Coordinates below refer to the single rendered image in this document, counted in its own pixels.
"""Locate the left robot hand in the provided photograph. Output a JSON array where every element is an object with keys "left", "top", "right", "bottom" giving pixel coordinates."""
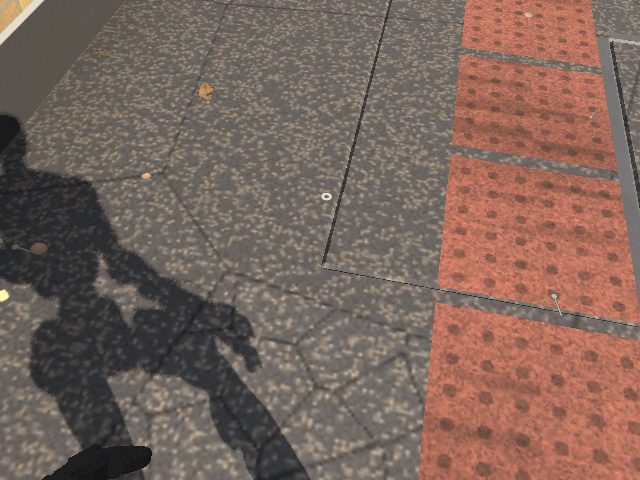
[{"left": 42, "top": 444, "right": 152, "bottom": 480}]

